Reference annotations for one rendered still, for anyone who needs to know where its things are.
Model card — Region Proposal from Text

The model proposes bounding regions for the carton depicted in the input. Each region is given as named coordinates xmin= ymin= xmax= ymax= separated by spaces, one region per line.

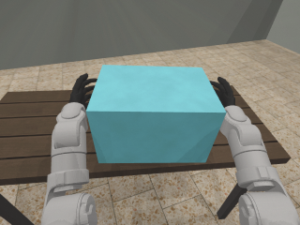
xmin=86 ymin=65 xmax=226 ymax=163

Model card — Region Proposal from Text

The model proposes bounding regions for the left robot upper arm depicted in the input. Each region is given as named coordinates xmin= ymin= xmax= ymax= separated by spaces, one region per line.
xmin=42 ymin=192 xmax=98 ymax=225

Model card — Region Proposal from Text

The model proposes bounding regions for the table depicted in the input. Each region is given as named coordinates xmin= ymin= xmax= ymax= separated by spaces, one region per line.
xmin=0 ymin=85 xmax=291 ymax=225

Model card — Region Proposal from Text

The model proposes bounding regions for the robot right forearm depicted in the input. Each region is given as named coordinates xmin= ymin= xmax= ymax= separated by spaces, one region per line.
xmin=219 ymin=105 xmax=300 ymax=225

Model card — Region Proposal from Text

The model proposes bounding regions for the robot left hand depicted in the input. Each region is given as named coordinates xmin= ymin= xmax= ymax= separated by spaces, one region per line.
xmin=69 ymin=73 xmax=98 ymax=109

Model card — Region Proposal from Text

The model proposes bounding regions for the robot left forearm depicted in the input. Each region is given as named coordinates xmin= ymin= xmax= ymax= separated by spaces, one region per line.
xmin=40 ymin=102 xmax=89 ymax=225

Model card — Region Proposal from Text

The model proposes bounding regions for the robot right hand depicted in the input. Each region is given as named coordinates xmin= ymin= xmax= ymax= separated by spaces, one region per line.
xmin=209 ymin=77 xmax=236 ymax=108

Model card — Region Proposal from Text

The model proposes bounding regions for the right robot upper arm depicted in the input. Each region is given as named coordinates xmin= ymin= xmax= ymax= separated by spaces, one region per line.
xmin=238 ymin=191 xmax=299 ymax=225

